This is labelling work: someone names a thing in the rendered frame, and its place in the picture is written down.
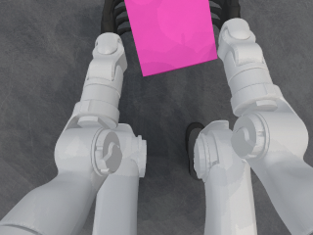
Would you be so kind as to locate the carton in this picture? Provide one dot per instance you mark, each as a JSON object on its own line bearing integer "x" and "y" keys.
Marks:
{"x": 170, "y": 35}

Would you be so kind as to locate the robot left shin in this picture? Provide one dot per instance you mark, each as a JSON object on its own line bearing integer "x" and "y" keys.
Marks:
{"x": 124, "y": 127}

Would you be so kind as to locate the robot left thigh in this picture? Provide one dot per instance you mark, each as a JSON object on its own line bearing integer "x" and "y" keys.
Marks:
{"x": 117, "y": 200}

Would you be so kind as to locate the robot left forearm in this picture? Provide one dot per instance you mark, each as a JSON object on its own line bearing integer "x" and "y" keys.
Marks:
{"x": 98, "y": 106}

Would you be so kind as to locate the robot right upper arm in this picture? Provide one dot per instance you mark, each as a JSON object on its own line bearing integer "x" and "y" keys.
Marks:
{"x": 273, "y": 144}

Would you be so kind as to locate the robot left upper arm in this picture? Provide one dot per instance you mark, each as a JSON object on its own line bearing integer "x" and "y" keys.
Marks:
{"x": 84, "y": 158}

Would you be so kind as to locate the left robot hand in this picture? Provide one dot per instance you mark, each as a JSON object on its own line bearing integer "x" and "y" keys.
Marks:
{"x": 109, "y": 22}

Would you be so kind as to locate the right robot hand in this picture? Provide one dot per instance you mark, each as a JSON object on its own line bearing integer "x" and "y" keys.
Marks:
{"x": 230, "y": 9}

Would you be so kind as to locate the robot right forearm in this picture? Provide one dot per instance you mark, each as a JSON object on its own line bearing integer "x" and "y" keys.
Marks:
{"x": 246, "y": 71}

